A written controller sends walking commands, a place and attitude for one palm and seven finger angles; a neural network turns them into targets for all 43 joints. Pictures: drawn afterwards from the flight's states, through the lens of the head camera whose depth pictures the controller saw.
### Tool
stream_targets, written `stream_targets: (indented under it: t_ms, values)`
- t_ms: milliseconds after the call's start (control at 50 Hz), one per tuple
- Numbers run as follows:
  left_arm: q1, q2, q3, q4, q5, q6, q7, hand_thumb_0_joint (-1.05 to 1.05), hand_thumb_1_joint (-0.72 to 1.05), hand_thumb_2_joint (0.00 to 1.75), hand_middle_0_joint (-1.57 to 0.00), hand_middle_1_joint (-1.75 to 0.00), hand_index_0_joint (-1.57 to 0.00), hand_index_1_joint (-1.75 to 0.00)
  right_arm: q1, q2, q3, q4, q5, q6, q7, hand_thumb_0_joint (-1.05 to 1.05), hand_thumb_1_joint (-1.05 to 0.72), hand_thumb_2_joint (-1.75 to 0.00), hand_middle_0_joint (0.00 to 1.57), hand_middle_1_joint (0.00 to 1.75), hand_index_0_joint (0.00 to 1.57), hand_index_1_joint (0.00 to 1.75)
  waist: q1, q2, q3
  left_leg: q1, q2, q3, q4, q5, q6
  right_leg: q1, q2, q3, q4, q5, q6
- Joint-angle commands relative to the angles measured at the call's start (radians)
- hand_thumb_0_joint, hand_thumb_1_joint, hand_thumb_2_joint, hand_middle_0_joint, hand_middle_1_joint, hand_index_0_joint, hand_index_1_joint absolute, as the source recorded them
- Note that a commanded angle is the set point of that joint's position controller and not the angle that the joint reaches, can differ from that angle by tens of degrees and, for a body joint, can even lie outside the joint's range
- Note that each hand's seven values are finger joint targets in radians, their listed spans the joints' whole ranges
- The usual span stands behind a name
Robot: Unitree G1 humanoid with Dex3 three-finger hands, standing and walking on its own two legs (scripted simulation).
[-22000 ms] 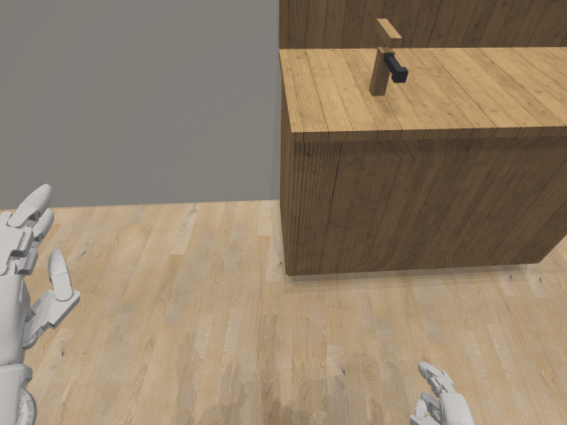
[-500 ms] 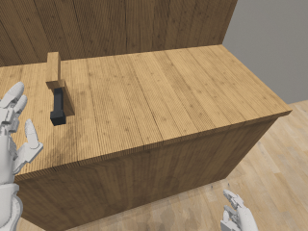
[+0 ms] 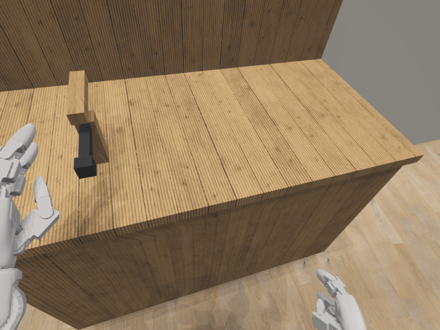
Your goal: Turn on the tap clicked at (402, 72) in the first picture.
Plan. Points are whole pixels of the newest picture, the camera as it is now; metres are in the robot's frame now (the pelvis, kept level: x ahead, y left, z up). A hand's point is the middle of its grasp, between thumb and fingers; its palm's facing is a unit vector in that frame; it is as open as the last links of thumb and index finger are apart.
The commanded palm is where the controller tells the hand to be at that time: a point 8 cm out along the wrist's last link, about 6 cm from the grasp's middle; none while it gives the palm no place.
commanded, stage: look again from close up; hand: left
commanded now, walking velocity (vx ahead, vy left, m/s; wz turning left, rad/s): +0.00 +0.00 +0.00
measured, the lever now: (85, 167) +0.33 +0.28 +0.11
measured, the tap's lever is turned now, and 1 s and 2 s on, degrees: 0 0 0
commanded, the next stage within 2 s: turn the palm inward beside the body in 0.20 s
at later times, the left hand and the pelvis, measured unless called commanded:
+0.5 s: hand (47, 187) +0.24 +0.26 +0.18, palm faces +0.41 -0.85 -0.33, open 7.4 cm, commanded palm +0.16 +0.28 +0.17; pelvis +0.00 -0.02 -0.01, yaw +1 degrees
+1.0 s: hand (85, 223) +0.21 +0.21 +0.16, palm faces +0.50 -0.81 -0.30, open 7.4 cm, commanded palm +0.15 +0.25 +0.17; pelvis +0.01 -0.08 -0.02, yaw +4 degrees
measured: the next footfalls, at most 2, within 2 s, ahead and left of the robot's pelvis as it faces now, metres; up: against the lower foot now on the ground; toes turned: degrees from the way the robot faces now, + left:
none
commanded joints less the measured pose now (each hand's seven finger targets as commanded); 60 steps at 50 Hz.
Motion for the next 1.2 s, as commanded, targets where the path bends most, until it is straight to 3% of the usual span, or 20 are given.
stream_targets:
  t_ms: [0,260,280,300,320,340,360,380,440,480,500,520,560,580,640,760,880,1020,1100,1180]
  values:
    - [-0.085,0.153,0.090,-0.211,-0.005,-0.058,0.022,0.00,0.90,0.90,-0.20,-0.30,-0.20,-0.30,-0.090,-0.132,-0.060,-0.154,0.007,-0.055,-0.012,0.00,-0.90,-0.90,0.20,0.30,0.20,0.30,-0.014,0.087,-0.130,-0.083,0.133,-0.106,-0.148,0.033,-0.078,0.123,-0.035,0.012,-0.010,0.100,-0.030]
    - [-0.078,0.156,0.090,-0.209,-0.002,-0.058,0.025,0.00,0.90,0.90,-0.20,-0.30,-0.20,-0.30,-0.085,-0.135,-0.067,-0.156,0.009,-0.056,-0.013,0.00,-0.90,-0.90,0.20,0.30,0.20,0.30,-0.013,0.080,-0.124,-0.091,0.128,-0.109,-0.149,0.004,-0.071,0.127,-0.039,0.025,-0.020,0.096,-0.032]
    - [-0.987,0.975,0.297,-0.599,0.043,-0.214,0.058,0.00,0.90,0.90,-0.20,-0.30,-0.20,-0.30,0.086,-0.200,0.190,-0.320,0.056,-0.033,-0.079,0.00,-0.90,-0.90,0.20,0.30,0.20,0.30,-0.100,0.372,-0.017,-0.405,0.105,-0.164,-0.128,-0.196,-0.021,0.157,0.049,0.010,0.109,-0.127,0.035]
    - [-0.673,0.486,0.335,0.052,0.107,-0.011,0.001,0.00,0.90,0.90,-0.20,-0.30,-0.20,-0.30,-0.054,-0.132,-0.046,-0.128,-0.070,-0.058,-0.047,0.00,-0.90,-0.90,0.20,0.30,0.20,0.30,0.057,0.270,-0.314,-0.006,0.091,-0.144,-0.096,0.241,-0.122,0.094,0.013,-0.033,0.117,0.012,-0.074]
    - [-0.456,0.241,0.124,0.156,-0.030,0.079,-0.036,0.00,0.90,0.90,-0.20,-0.30,-0.20,-0.30,-0.030,-0.171,-0.055,-0.107,-0.038,-0.058,0.000,0.00,-0.90,-0.90,0.20,0.30,0.20,0.30,-0.014,0.235,-0.294,0.143,0.106,-0.138,-0.051,0.568,-0.208,-0.057,0.045,-0.102,0.110,0.066,-0.084]
    - [-0.494,0.204,0.149,-0.038,-0.112,0.105,-0.075,0.00,0.90,0.90,-0.20,-0.30,-0.20,-0.30,-0.028,-0.216,-0.070,-0.109,-0.059,-0.077,0.011,0.00,-0.90,-0.90,0.20,0.30,0.20,0.30,0.006,0.182,-0.396,0.266,0.111,-0.134,-0.024,0.686,-0.204,-0.079,0.035,-0.081,0.109,0.097,-0.064]
    - [-0.303,0.228,0.189,0.044,-0.156,0.164,-0.111,0.00,0.90,0.90,-0.20,-0.30,-0.20,-0.30,-0.029,-0.218,-0.083,-0.080,-0.046,-0.081,0.010,0.00,-0.90,-0.90,0.20,0.30,0.20,0.30,0.052,0.132,-0.404,0.269,0.111,-0.112,-0.012,0.730,-0.184,-0.048,0.028,-0.080,0.111,0.100,-0.064]
    - [-0.150,0.106,0.094,0.088,-0.174,0.223,-0.142,0.00,0.90,0.90,-0.20,-0.30,-0.20,-0.30,-0.093,-0.200,-0.050,-0.098,-0.019,-0.078,0.033,0.00,-0.90,-0.90,0.20,0.30,0.20,0.30,0.061,0.118,-0.329,0.228,0.109,-0.094,-0.017,0.711,-0.186,-0.061,0.034,-0.089,0.114,0.088,-0.061]
    - [-0.128,0.131,0.039,-0.063,-0.097,0.248,-0.146,0.00,0.90,0.90,-0.20,-0.30,-0.20,-0.30,-0.156,-0.205,-0.044,-0.122,-0.019,-0.057,0.058,0.00,-0.90,-0.90,0.20,0.30,0.20,0.30,0.040,0.046,-0.170,0.026,0.095,-0.084,-0.007,0.376,-0.121,-0.098,0.022,-0.127,0.114,0.088,-0.055]
    - [-0.118,0.245,0.159,-0.144,-0.090,0.198,-0.099,0.00,0.90,0.90,-0.20,-0.30,-0.20,-0.30,-0.199,-0.208,-0.045,-0.142,-0.008,-0.038,0.046,0.00,-0.90,-0.90,0.20,0.30,0.20,0.30,0.039,-0.002,-0.174,-0.040,0.082,-0.081,-0.014,0.143,-0.104,-0.100,0.037,-0.122,0.135,0.008,-0.055]
    - [-0.172,0.278,0.196,-0.187,-0.086,0.158,-0.077,0.00,0.90,0.90,-0.20,-0.30,-0.20,-0.30,-0.201,-0.198,-0.050,-0.151,-0.024,-0.039,0.034,0.00,-0.90,-0.90,0.20,0.30,0.20,0.30,0.043,0.008,-0.223,-0.069,0.068,-0.082,-0.012,0.065,-0.094,-0.100,0.029,-0.112,0.140,-0.038,-0.056]
    - [-0.200,0.267,0.213,-0.161,-0.104,0.123,-0.051,0.00,0.90,0.90,-0.20,-0.30,-0.20,-0.30,-0.212,-0.180,-0.044,-0.146,-0.023,-0.041,0.018,0.00,-0.90,-0.90,0.20,0.30,0.20,0.30,0.034,-0.010,-0.188,-0.095,0.062,-0.084,-0.001,-0.016,-0.080,-0.130,0.031,-0.104,0.142,-0.097,-0.050]
    - [-0.251,0.294,0.263,-0.161,-0.132,0.046,-0.004,0.00,0.90,0.90,-0.20,-0.30,-0.20,-0.30,-0.203,-0.168,-0.047,-0.118,-0.022,-0.051,-0.004,0.00,-0.90,-0.90,0.20,0.30,0.20,0.30,0.043,0.038,-0.203,-0.126,0.051,-0.076,0.023,-0.115,-0.069,-0.142,0.024,-0.080,0.139,-0.181,-0.044]
    - [-0.320,0.353,0.295,-0.196,-0.122,0.021,0.024,0.00,0.90,0.90,-0.20,-0.30,-0.20,-0.30,-0.208,-0.161,-0.038,-0.108,-0.013,-0.054,-0.011,0.00,-0.90,-0.90,0.20,0.30,0.20,0.30,0.042,0.130,-0.200,-0.124,0.047,-0.066,0.027,-0.166,-0.067,-0.159,0.021,-0.061,0.136,-0.219,-0.046]
    - [-0.326,0.243,0.171,-0.079,-0.094,0.027,0.045,0.00,0.90,0.90,-0.20,-0.30,-0.20,-0.30,-0.183,-0.152,-0.033,-0.071,-0.014,-0.073,-0.026,0.00,-0.90,-0.90,0.20,0.30,0.20,0.30,0.015,0.172,-0.152,-0.165,0.036,-0.066,0.054,-0.253,-0.056,-0.191,-0.001,-0.041,0.118,-0.278,-0.046]
    - [-0.394,0.260,0.085,-0.037,-0.105,0.163,-0.033,0.00,0.90,0.90,-0.20,-0.30,-0.20,-0.30,-0.227,-0.163,-0.031,-0.051,0.000,-0.088,-0.077,0.00,-0.90,-0.90,0.20,0.30,0.20,0.30,0.007,0.059,-0.137,-0.215,0.045,-0.060,0.153,-0.187,-0.055,-0.124,-0.094,0.133,-0.017,-0.467,-0.026]
    - [-0.232,0.307,0.224,-0.063,-0.154,0.169,-0.020,0.00,0.90,0.90,-0.20,-0.30,-0.20,-0.30,-0.233,-0.152,-0.043,-0.025,0.012,-0.098,-0.074,0.00,-0.90,-0.90,0.20,0.30,0.20,0.30,0.055,-0.006,-0.182,-0.254,0.073,-0.095,0.189,-0.109,-0.079,-0.025,-0.154,0.198,0.005,-0.267,0.019]
    - [-0.086,0.213,0.208,-0.135,-0.183,0.154,-0.018,0.00,0.90,0.90,-0.20,-0.30,-0.20,-0.30,-0.153,-0.154,-0.051,-0.033,0.011,-0.129,-0.062,0.00,-0.90,-0.90,0.20,0.30,0.20,0.30,0.047,0.010,-0.294,-0.187,0.056,-0.063,0.178,0.139,-0.059,0.034,-0.104,0.059,0.155,0.327,0.024]
    - [-0.074,0.178,0.168,-0.176,-0.191,0.141,-0.045,0.00,0.90,0.90,-0.20,-0.30,-0.20,-0.30,-0.124,-0.160,-0.051,-0.045,0.016,-0.167,-0.069,0.00,-0.90,-0.90,0.20,0.30,0.20,0.30,0.041,0.038,-0.277,-0.127,0.045,-0.048,0.160,0.207,-0.044,-0.021,-0.060,-0.020,0.171,0.343,0.005]
    - [-0.103,0.182,0.159,-0.210,-0.189,0.130,-0.034,0.00,0.90,0.90,-0.20,-0.30,-0.20,-0.30,-0.140,-0.161,-0.048,-0.048,0.023,-0.201,-0.079,0.00,-0.90,-0.90,0.20,0.30,0.20,0.30,0.048,0.070,-0.241,-0.114,0.041,-0.051,0.144,0.181,-0.040,-0.067,-0.040,-0.041,0.153,0.186,-0.019]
